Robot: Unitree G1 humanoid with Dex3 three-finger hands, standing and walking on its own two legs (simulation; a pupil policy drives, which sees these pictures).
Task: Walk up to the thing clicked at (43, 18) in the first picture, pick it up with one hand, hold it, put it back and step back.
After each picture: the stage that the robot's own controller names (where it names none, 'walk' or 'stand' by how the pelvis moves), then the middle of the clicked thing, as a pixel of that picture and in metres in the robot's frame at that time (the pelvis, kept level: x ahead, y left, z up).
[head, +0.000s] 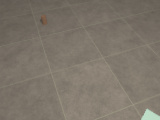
stand; (44, 20) +1.80 +0.52 -0.72
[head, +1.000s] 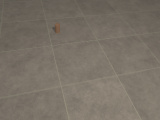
walk; (57, 28) +1.70 +0.23 -0.70
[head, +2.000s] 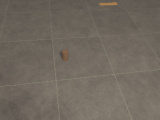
walk; (65, 55) +1.12 +0.11 -0.71
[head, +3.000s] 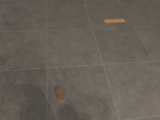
walk; (60, 94) +0.67 +0.14 -0.71
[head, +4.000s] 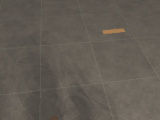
walk; out of the picture +0.45 +0.18 -0.71
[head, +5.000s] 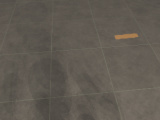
stand; out of the picture +0.38 +0.15 -0.72
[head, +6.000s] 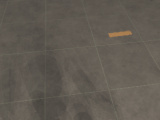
stand; out of the picture +0.37 +0.17 -0.72
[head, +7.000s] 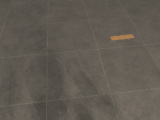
stand; out of the picture +0.36 +0.16 -0.73
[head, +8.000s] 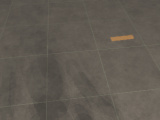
stand; out of the picture +0.36 +0.16 -0.73
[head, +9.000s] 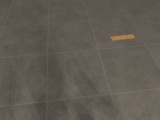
go down; out of the picture +0.36 +0.16 -0.73
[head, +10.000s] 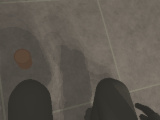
go down; (23, 59) +0.44 +0.21 -0.32
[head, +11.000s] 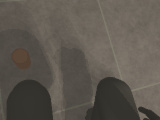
approach; (22, 59) +0.43 +0.22 -0.30
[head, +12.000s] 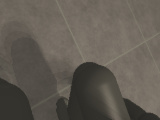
close in; out of the picture +0.42 +0.26 -0.22
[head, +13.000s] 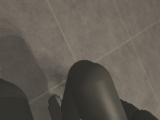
close; out of the picture +0.41 +0.26 -0.23
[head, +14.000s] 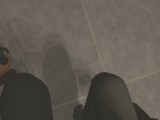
lift; out of the picture +0.35 +0.25 -0.14
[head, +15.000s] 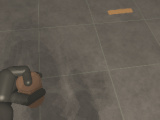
lift; (31, 90) +0.32 +0.17 +0.02
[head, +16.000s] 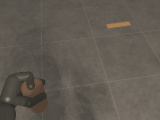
hold; (35, 96) +0.31 +0.17 -0.01
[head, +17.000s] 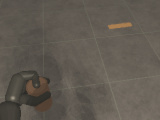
crouch; (40, 95) +0.32 +0.16 -0.01
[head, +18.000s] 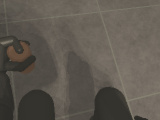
crouch; (22, 58) +0.42 +0.19 -0.11
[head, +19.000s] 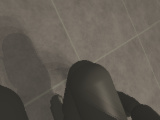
lower; out of the picture +0.42 +0.28 -0.23
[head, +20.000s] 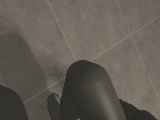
lower; out of the picture +0.42 +0.28 -0.23
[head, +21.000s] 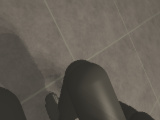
lower; out of the picture +0.43 +0.28 -0.23
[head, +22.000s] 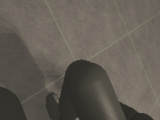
lower; out of the picture +0.43 +0.28 -0.23
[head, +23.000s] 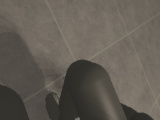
loosen; out of the picture +0.43 +0.26 -0.24
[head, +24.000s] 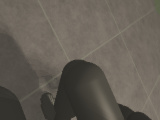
withdraw; out of the picture +0.42 +0.26 -0.24
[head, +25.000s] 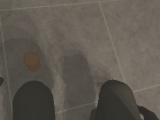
walk; (32, 62) +0.44 +0.21 -0.32
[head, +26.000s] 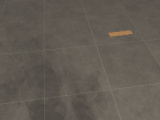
stand; out of the picture +0.37 +0.13 -0.65
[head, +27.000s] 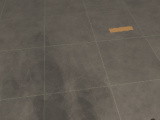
stand; out of the picture +0.38 +0.16 -0.66
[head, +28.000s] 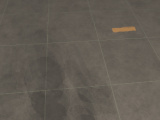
stand; out of the picture +0.39 +0.15 -0.68
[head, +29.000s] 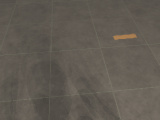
walk; out of the picture +0.40 +0.14 -0.72
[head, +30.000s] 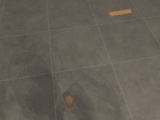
walk; (69, 102) +0.54 +0.14 -0.71
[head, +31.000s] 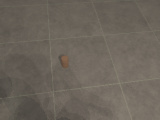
walk; (65, 61) +0.87 +0.11 -0.70
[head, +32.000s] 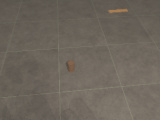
stand; (71, 66) +1.02 +0.13 -0.70
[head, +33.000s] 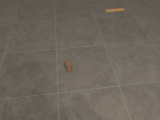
stand; (68, 67) +1.02 +0.14 -0.73
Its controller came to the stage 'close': yes
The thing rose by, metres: 0.71
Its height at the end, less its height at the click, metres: +0.00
